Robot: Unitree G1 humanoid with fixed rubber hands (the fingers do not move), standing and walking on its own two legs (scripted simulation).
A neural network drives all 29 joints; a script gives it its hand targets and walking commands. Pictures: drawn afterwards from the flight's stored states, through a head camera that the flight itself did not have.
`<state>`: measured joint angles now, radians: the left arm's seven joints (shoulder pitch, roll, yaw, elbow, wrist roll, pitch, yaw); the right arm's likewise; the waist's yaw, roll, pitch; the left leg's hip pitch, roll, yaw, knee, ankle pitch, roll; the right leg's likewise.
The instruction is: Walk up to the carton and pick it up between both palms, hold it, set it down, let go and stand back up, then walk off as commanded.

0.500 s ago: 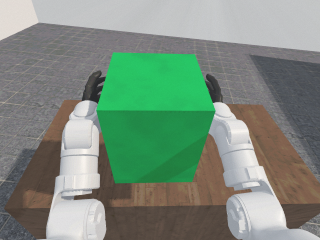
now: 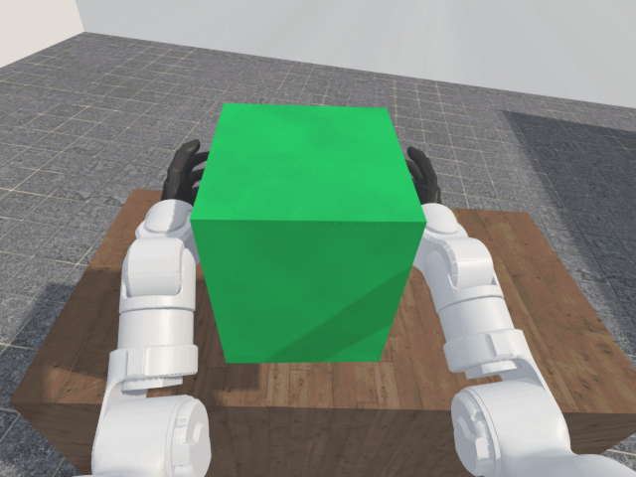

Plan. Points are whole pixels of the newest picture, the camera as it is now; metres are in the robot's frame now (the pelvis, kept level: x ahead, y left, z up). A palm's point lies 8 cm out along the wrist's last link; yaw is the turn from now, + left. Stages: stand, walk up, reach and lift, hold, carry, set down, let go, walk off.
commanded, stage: hold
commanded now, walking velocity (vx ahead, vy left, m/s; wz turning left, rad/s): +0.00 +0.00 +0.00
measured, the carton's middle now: (305, 238) +0.36 +0.01 +0.15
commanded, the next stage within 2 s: none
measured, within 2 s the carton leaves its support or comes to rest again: neither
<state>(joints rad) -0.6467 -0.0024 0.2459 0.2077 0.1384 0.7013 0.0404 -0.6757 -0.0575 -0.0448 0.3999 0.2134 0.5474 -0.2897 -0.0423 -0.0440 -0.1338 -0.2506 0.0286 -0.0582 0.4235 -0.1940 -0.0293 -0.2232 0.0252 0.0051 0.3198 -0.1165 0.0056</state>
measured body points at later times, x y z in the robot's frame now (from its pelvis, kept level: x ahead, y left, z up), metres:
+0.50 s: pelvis +0.00 +0.00 +0.00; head -0.04 -0.02 +0.45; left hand +0.38 +0.14 +0.21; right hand +0.39 -0.15 +0.18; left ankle +0.02 +0.13 -0.74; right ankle +0.03 -0.12 -0.75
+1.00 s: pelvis +0.01 +0.00 +0.00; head -0.03 +0.00 +0.45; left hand +0.40 +0.11 +0.20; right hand +0.39 -0.18 +0.18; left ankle +0.02 +0.13 -0.74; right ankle +0.03 -0.12 -0.74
